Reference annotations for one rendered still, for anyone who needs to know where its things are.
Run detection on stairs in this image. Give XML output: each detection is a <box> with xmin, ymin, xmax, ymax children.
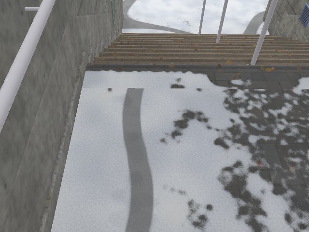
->
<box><xmin>93</xmin><ymin>33</ymin><xmax>309</xmax><ymax>66</ymax></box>

